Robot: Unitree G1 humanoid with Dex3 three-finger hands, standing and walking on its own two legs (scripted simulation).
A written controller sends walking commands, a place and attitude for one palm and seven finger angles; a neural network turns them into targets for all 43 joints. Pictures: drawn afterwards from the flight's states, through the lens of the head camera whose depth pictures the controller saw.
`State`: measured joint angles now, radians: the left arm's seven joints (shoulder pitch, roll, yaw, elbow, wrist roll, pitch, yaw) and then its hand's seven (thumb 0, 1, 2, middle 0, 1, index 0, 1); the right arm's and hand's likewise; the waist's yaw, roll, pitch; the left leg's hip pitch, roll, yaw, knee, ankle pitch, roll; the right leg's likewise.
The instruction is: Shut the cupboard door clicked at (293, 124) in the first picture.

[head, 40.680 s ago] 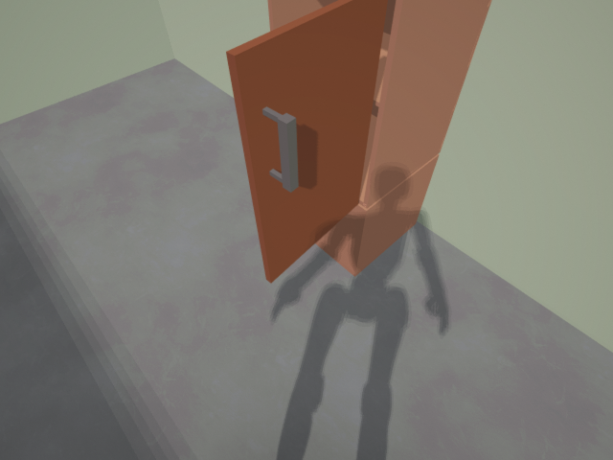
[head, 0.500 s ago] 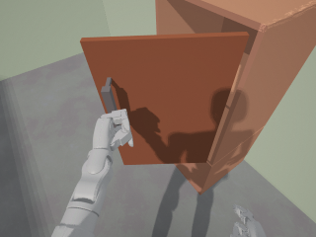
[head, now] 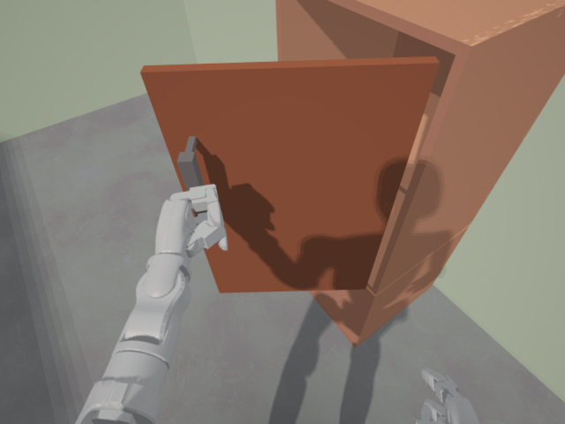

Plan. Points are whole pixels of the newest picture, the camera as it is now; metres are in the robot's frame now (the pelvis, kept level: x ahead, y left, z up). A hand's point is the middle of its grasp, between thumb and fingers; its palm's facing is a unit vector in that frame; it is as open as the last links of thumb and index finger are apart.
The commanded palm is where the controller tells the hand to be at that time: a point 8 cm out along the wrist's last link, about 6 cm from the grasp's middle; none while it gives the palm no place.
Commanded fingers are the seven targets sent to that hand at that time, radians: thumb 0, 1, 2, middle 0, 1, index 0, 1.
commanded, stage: push the door shut along its arc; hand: left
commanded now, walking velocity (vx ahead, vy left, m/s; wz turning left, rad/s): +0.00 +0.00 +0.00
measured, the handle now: (199, 184) +0.45 +0.16 +0.10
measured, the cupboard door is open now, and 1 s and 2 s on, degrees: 56 44 18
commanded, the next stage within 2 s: pull the fist back off the door in 1.76 s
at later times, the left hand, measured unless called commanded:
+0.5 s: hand (227, 195) +0.42 +0.11 +0.10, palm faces -0.12 -0.99 -0.02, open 3.1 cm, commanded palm +0.41 +0.15 +0.10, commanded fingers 0.00 0.90 0.90 -1.30 -1.50 -1.30 -1.50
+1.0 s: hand (255, 169) +0.48 +0.07 +0.10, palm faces -0.26 -0.96 -0.04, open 3.1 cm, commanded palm +0.47 +0.13 +0.10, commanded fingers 0.00 0.90 0.90 -1.30 -1.50 -1.30 -1.50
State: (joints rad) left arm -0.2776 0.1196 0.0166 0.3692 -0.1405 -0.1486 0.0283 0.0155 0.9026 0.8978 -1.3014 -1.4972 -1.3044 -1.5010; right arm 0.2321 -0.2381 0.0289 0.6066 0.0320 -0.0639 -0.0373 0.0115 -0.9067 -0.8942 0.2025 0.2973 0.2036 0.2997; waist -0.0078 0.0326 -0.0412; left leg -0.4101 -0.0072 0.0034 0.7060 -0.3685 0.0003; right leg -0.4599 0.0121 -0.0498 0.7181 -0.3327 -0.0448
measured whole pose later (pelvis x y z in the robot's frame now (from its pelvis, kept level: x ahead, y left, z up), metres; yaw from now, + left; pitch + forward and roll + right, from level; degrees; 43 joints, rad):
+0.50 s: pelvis -0.01 +0.02 -0.01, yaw +0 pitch +7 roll +0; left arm -0.65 0.18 0.07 0.81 -0.16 -0.24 -0.09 0.02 0.90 0.90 -1.31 -1.50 -1.30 -1.50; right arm 0.30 -0.25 0.02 0.66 0.04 -0.07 -0.03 0.01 -0.91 -0.89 0.20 0.30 0.20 0.30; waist -0.05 0.03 -0.04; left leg -0.51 -0.02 0.01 0.75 -0.37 0.02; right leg -0.55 -0.01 -0.04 0.75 -0.33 -0.02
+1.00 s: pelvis -0.01 +0.01 -0.02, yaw -2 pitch +13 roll +0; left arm -0.94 0.29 0.18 1.14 -0.13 -0.32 -0.22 0.02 0.90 0.90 -1.30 -1.50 -1.30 -1.50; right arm 0.39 -0.28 0.01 0.67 0.02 -0.04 -0.01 0.01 -0.91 -0.89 0.20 0.30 0.20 0.30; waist -0.15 0.03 -0.06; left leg -0.66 0.00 0.04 0.82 -0.39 0.02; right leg -0.71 0.01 -0.02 0.81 -0.33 -0.03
